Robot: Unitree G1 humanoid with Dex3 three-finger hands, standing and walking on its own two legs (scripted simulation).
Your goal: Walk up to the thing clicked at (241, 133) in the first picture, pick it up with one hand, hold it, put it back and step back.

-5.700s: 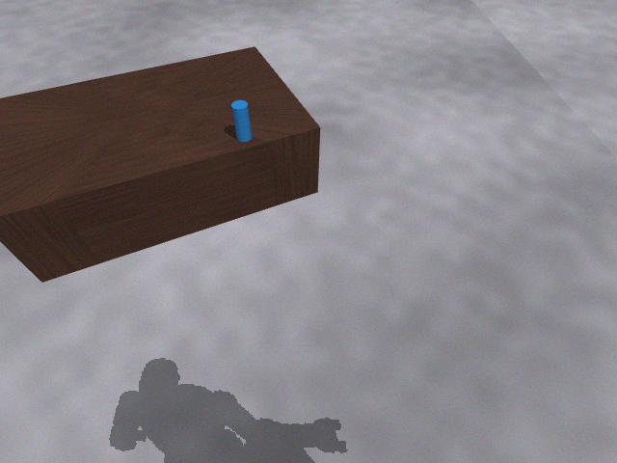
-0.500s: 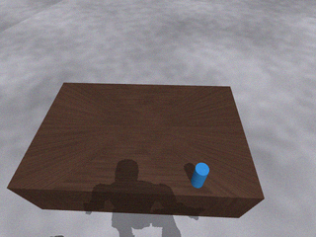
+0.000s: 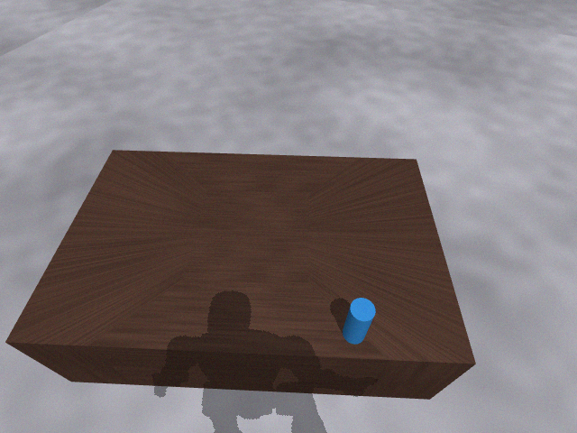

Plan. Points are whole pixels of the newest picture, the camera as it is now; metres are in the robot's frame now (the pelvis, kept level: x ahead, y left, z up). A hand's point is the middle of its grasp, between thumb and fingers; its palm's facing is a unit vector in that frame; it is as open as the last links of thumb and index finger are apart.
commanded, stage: stand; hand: right
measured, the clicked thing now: (357, 322) +0.41 -0.16 -0.35
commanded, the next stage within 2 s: go down in 1.78 s
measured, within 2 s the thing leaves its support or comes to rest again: neither
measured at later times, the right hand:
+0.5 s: hand out of the picture +0.06 -0.26 -0.16, palm faces -0.02 +0.94 -0.33, open 7.4 cm
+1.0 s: hand out of the picture +0.06 -0.26 -0.16, palm faces -0.02 +0.94 -0.33, open 7.4 cm
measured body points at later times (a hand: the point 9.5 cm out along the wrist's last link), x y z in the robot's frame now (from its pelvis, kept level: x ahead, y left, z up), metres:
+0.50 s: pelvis +0.00 -0.01 +0.00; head +0.01 -0.01 +0.45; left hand +0.08 +0.29 -0.13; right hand +0.06 -0.31 -0.14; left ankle -0.03 +0.15 -0.75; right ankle +0.03 -0.12 -0.75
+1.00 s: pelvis +0.00 -0.01 +0.00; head +0.01 -0.01 +0.45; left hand +0.08 +0.29 -0.13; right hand +0.07 -0.31 -0.14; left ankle -0.03 +0.15 -0.75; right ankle +0.03 -0.12 -0.75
